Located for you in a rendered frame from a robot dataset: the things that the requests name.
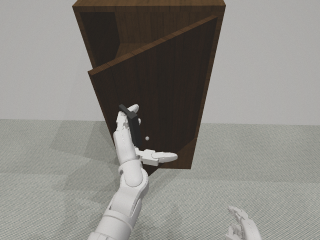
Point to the handle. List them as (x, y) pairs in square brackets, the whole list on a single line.
[(134, 125)]

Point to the left robot forearm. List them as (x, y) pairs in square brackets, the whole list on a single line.
[(120, 216)]

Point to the cupboard door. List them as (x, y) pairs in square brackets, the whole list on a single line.
[(166, 78)]

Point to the robot left hand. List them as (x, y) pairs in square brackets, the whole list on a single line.
[(125, 148)]

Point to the robot right hand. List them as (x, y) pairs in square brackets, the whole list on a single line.
[(248, 229)]

